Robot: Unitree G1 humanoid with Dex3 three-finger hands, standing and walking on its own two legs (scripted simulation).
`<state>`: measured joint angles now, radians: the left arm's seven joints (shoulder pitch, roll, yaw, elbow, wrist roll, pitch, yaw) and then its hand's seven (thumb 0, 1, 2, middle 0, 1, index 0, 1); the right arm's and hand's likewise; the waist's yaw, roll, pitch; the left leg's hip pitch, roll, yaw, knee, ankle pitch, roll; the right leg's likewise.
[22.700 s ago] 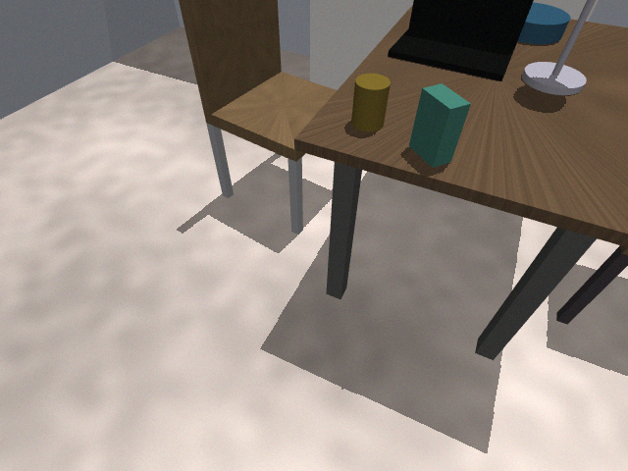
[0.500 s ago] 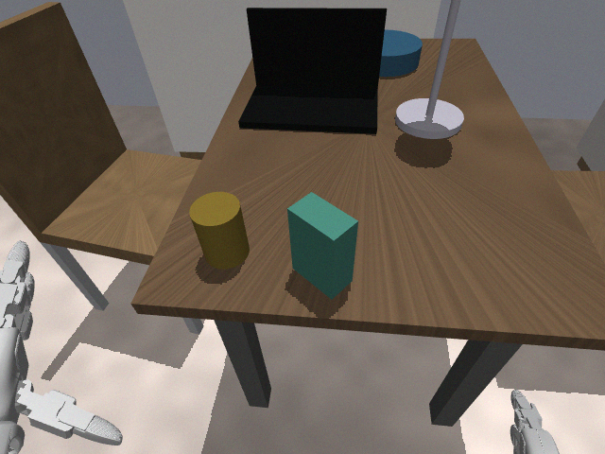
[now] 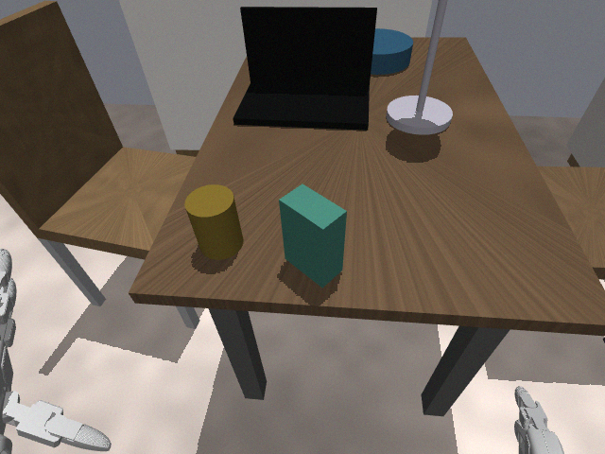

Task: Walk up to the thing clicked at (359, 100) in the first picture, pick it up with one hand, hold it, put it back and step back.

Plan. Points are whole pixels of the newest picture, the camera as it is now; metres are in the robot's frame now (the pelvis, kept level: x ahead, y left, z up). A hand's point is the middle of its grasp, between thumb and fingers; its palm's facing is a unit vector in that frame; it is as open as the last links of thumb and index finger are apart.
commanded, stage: home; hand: left
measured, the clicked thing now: (216, 223) +0.49 +0.19 +0.02
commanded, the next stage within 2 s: none
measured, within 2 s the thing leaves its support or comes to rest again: neither
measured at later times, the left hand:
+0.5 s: hand (185, 434) +0.18 +0.19 -0.08, palm faces +0.08 -0.98 -0.20, open 17.7 cm
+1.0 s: hand (191, 426) +0.20 +0.19 -0.11, palm faces -0.01 -0.96 -0.28, open 17.6 cm
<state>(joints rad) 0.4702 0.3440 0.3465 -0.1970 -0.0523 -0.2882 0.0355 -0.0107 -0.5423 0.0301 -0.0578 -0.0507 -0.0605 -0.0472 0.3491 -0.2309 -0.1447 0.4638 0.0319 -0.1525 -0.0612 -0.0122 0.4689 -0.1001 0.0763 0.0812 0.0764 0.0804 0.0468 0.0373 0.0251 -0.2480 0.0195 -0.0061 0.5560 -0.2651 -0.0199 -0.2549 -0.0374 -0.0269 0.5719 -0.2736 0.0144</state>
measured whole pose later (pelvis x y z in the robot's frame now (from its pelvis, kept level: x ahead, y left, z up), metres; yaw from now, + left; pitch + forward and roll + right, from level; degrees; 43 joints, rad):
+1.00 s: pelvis +0.03 +0.01 +0.00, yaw -1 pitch +0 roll +0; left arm 0.20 0.21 -0.02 0.64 0.03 -0.07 0.07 -0.01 -0.57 0.03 -0.05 -0.05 -0.05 -0.04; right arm 0.21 -0.23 0.01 0.74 -0.02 -0.05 -0.02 0.01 -0.89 -0.90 0.20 0.30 0.20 0.30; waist -0.01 0.01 0.03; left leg -0.24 0.02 0.02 0.52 -0.29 -0.01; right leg -0.24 -0.04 -0.01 0.51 -0.27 0.03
